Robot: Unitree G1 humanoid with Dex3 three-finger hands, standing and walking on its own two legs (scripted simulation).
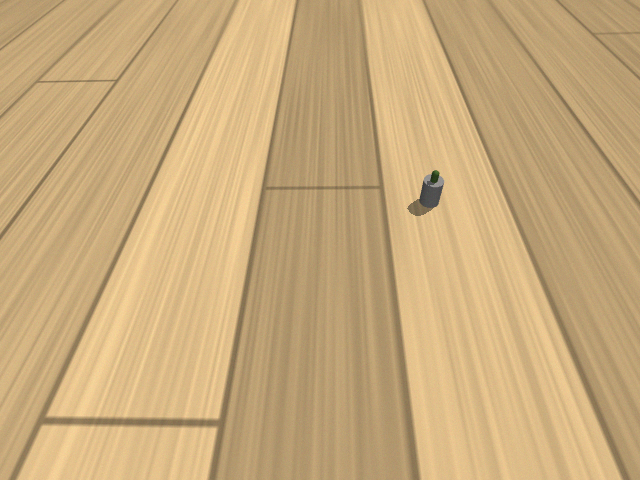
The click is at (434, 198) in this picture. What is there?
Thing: necked bottle
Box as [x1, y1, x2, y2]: [419, 170, 443, 207]
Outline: 434,170 431,174 425,176 423,180 419,201 422,205 427,207 433,207 438,203 443,184 443,179 438,175 438,171
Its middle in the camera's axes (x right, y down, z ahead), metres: +0.49 -0.24 +1.73
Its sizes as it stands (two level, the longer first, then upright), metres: 0.088 0.088 0.177
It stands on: the floor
